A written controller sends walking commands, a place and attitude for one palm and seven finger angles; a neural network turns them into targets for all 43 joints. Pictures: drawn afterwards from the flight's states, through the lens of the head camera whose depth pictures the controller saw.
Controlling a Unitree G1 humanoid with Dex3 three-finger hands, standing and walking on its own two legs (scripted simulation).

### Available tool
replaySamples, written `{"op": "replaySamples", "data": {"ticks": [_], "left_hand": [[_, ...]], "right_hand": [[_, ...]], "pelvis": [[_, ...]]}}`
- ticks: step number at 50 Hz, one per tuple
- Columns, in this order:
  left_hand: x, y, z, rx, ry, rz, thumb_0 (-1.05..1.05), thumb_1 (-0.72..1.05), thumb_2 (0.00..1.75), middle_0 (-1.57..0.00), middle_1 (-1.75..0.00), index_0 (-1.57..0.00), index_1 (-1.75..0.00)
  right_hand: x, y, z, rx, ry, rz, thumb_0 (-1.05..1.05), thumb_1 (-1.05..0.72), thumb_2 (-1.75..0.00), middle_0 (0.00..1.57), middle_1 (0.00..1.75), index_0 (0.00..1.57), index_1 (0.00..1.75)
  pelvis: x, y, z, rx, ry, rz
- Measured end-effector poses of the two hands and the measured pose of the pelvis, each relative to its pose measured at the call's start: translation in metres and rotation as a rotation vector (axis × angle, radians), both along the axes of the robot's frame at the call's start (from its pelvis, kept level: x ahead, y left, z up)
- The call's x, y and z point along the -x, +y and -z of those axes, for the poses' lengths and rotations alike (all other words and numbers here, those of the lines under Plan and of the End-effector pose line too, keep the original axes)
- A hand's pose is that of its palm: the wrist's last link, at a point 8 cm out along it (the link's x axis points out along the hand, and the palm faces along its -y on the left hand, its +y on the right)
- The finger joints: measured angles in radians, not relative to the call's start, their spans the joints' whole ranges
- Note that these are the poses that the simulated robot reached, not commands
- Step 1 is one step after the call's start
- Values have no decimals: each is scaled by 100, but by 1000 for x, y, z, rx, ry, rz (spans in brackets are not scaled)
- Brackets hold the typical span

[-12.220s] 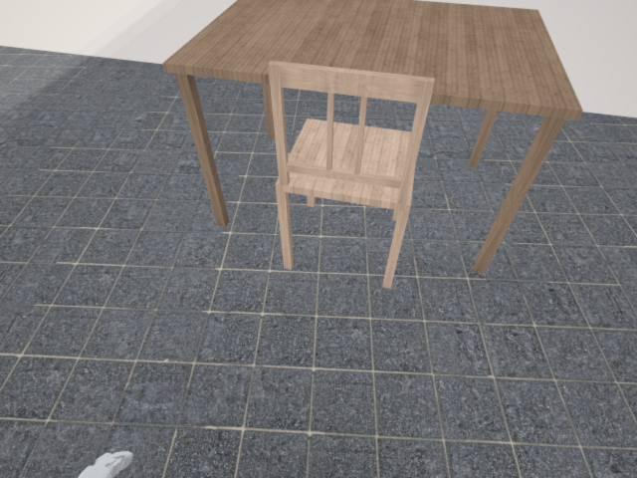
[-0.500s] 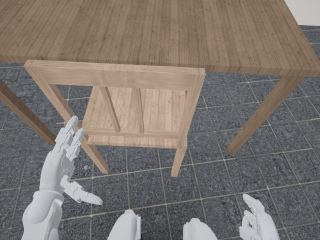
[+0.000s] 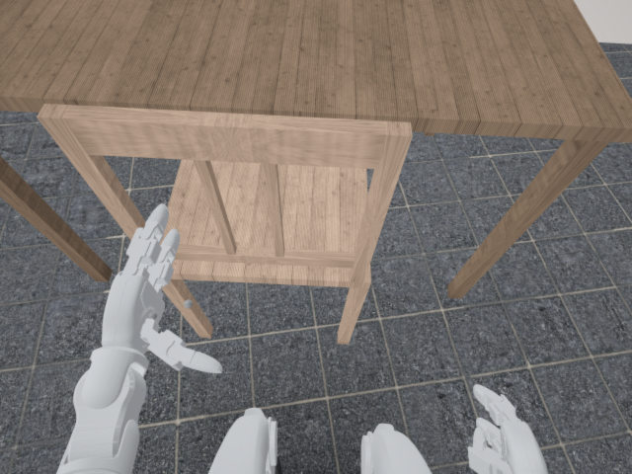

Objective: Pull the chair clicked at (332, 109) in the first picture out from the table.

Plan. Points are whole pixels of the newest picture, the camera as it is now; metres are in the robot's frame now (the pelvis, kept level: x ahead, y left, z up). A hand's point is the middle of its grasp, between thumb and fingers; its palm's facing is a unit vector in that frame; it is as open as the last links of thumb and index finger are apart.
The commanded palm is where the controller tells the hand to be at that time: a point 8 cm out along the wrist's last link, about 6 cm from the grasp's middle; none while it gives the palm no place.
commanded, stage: aim the fingers beside a spindle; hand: left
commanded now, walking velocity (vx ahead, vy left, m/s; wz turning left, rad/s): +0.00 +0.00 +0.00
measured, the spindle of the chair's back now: (218, 211) +0.47 +0.16 -0.02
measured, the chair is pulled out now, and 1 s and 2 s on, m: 0.00 0.00 0.00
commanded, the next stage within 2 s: none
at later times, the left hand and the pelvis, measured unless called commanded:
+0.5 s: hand (213, 290) +0.33 +0.14 +0.01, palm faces -0.04 -1.00 -0.03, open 16.9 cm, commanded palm +0.31 +0.20 +0.02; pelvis -0.01 +0.00 -0.01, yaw -1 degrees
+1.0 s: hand (204, 281) +0.34 +0.15 +0.02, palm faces -0.02 -1.00 -0.05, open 16.9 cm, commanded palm +0.31 +0.20 +0.01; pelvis +0.00 -0.01 -0.01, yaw +0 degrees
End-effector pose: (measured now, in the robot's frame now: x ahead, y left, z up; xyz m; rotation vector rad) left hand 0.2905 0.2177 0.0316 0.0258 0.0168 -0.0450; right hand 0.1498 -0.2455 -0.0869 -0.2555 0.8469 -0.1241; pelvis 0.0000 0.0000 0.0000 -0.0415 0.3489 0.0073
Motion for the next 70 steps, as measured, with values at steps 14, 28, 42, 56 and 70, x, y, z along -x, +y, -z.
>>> {"op": "replaySamples", "data": {"ticks": [14,28,42,56,70], "left_hand": [[-23,-16,5,-4,-41,14,-1,-50,30,-6,-8,-6,-8],[-21,-17,3,-23,-45,-20,-1,-50,30,-6,-8,-6,-8],[-21,-29,20,-4,-6,11,-1,-50,30,-6,-8,-6,-8],[-21,-26,38,20,100,24,-1,-50,30,-6,-8,-6,-8],[-26,-11,34,12,102,3,-1,-50,30,-6,-8,-6,-8]], "right_hand": [[11,-1,17,-1,56,9,2,-91,-90,20,30,21,30],[22,-6,23,-19,107,37,2,-91,-90,20,30,20,30],[11,-15,20,8,74,35,1,-91,-90,20,30,20,30],[14,-14,22,-7,93,39,1,-91,-90,20,30,21,30],[13,-10,22,-20,95,36,1,-91,-90,20,30,21,30]], "pelvis": [[6,0,9,1,22,1],[3,-4,9,-9,26,13],[5,-9,12,-8,30,9],[3,-9,11,-7,36,7],[3,-7,11,-5,35,4]]}}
